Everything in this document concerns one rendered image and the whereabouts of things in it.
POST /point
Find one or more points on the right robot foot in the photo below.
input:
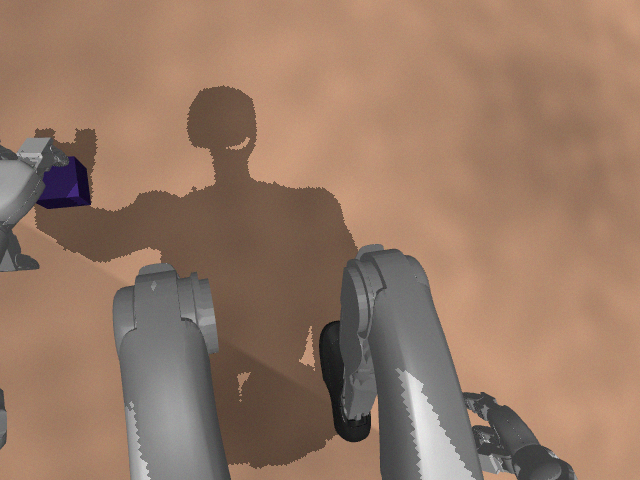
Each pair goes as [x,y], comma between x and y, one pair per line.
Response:
[332,370]

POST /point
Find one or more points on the cube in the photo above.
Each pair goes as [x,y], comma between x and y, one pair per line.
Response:
[66,186]

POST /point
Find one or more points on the right robot arm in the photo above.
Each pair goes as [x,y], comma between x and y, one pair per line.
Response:
[536,462]

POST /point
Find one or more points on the right robot hand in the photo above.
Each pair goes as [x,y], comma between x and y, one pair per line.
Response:
[507,433]

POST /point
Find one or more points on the left robot hand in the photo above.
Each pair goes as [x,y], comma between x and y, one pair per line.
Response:
[21,186]

